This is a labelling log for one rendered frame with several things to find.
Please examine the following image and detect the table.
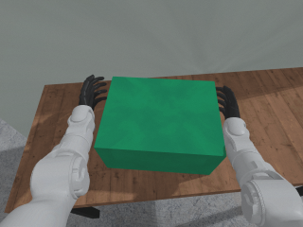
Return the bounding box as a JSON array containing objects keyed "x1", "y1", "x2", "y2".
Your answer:
[{"x1": 4, "y1": 67, "x2": 303, "y2": 218}]

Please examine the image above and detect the right robot forearm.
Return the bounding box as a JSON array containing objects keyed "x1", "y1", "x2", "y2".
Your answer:
[{"x1": 223, "y1": 117, "x2": 303, "y2": 207}]

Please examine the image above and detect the right robot hand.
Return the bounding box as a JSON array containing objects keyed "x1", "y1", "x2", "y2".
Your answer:
[{"x1": 215, "y1": 85, "x2": 241, "y2": 120}]

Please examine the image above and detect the left robot forearm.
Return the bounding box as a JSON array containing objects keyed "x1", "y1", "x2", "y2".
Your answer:
[{"x1": 29, "y1": 105, "x2": 96, "y2": 197}]

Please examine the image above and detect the left robot hand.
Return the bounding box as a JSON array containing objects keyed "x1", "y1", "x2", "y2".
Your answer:
[{"x1": 78, "y1": 75, "x2": 107, "y2": 111}]

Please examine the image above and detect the left robot upper arm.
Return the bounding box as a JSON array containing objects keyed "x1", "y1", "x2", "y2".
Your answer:
[{"x1": 0, "y1": 155, "x2": 90, "y2": 227}]

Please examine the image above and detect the right robot upper arm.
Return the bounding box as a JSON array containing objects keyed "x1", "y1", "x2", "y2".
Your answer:
[{"x1": 241, "y1": 180, "x2": 303, "y2": 227}]

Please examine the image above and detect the carton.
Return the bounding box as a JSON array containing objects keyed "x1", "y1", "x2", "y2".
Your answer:
[{"x1": 94, "y1": 77, "x2": 226, "y2": 175}]

